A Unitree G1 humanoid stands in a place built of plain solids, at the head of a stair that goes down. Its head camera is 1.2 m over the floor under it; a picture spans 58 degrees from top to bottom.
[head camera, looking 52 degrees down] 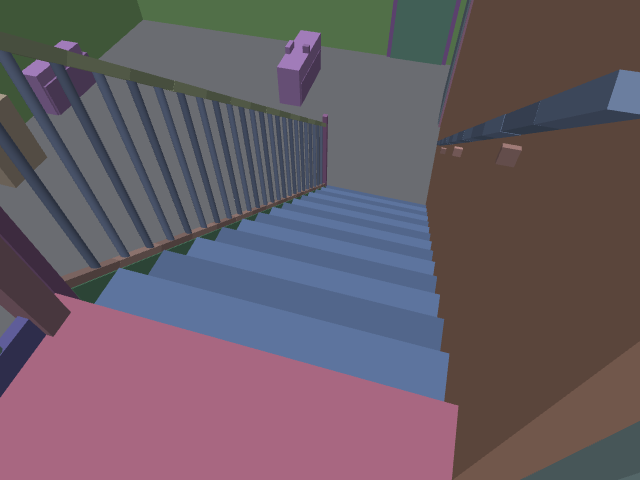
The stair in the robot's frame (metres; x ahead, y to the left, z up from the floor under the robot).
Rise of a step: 0.20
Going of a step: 0.24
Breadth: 1.28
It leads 16 degrees to the right of straight ahead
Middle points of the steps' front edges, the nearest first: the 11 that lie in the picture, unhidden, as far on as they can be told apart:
0.54 0.24 0.00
0.78 0.17 -0.19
1.01 0.10 -0.39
1.24 0.04 -0.59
1.47 -0.03 -0.78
1.71 -0.10 -0.98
1.94 -0.16 -1.17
2.17 -0.23 -1.37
2.40 -0.30 -1.57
2.64 -0.37 -1.76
2.87 -0.43 -1.96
